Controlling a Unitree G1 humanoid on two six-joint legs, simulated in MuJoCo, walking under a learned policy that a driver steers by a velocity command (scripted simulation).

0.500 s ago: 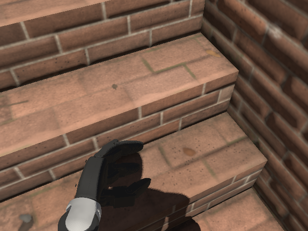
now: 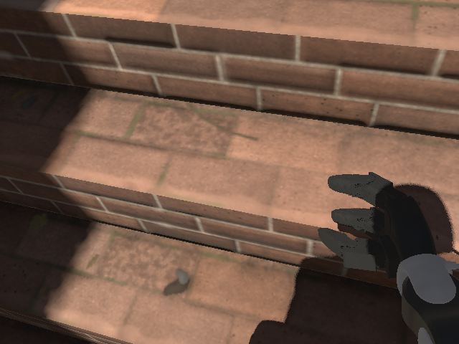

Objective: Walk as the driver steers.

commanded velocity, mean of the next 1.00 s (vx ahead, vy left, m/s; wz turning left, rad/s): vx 0.55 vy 0.00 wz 0.89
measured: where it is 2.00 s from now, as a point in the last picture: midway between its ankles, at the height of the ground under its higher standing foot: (112, 275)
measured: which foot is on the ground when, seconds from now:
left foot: down 0.00-0.40, up 0.42-0.88, down 0.90-1.00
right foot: up 0.00-0.36, down 0.38-0.88, up 0.90-1.00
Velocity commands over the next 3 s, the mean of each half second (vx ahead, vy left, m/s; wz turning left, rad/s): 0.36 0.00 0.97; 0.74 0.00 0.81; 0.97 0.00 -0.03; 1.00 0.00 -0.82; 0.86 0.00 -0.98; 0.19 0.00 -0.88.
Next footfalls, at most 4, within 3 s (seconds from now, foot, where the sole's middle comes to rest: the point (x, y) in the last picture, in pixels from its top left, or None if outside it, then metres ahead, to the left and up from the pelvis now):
0.38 right None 0.29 -0.15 -0.43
0.90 left None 0.10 0.11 -0.64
1.52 right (183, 332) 0.30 0.23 -0.43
1.84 left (57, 254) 0.44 0.56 -0.43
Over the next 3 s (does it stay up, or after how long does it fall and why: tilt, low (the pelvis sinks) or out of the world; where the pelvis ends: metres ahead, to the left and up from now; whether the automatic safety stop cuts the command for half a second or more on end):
stays up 0.60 0.44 0.62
